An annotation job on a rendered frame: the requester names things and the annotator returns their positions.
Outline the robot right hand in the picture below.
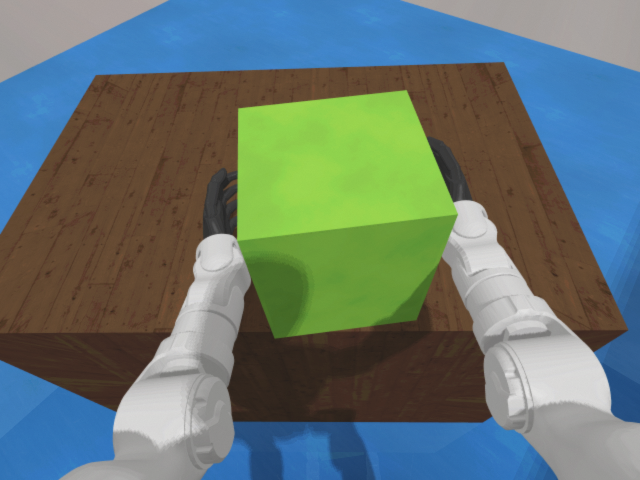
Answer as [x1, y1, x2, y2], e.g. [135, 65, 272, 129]
[427, 136, 473, 203]

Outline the robot left hand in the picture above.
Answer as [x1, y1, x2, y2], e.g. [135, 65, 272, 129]
[203, 168, 238, 240]

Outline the left robot upper arm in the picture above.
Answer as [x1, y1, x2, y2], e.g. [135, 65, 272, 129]
[59, 373, 235, 480]

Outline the pedestal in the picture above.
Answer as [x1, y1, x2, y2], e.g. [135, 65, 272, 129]
[0, 62, 628, 423]

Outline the right robot forearm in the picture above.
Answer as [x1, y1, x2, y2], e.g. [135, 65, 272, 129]
[442, 200, 611, 410]

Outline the carton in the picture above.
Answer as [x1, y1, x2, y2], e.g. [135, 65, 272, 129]
[237, 90, 458, 339]

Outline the left robot forearm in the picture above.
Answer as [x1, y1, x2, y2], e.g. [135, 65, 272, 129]
[113, 234, 251, 454]

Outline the right robot upper arm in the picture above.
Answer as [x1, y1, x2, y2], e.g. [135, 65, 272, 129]
[484, 334, 640, 480]

